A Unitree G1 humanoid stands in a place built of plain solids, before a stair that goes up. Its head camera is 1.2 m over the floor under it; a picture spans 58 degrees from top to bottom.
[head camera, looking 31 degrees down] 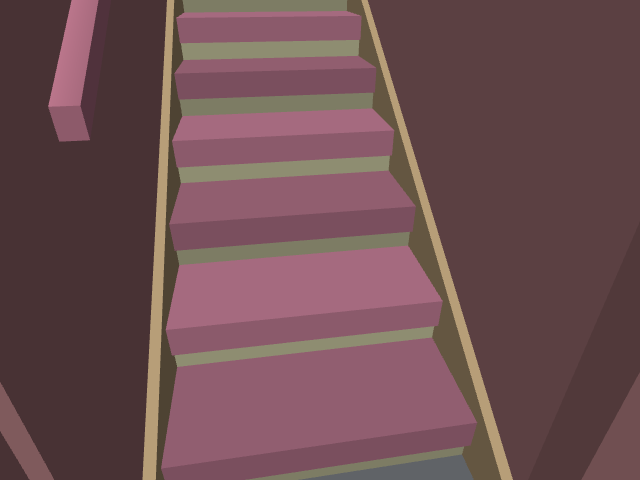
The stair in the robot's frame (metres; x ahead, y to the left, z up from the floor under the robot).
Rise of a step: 0.18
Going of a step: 0.30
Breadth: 0.82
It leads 9 degrees to the left of straight ahead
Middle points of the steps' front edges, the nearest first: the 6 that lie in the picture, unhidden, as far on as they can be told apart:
0.68 -0.02 0.18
0.98 0.03 0.36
1.27 0.08 0.53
1.57 0.12 0.71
1.86 0.17 0.88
2.16 0.22 1.06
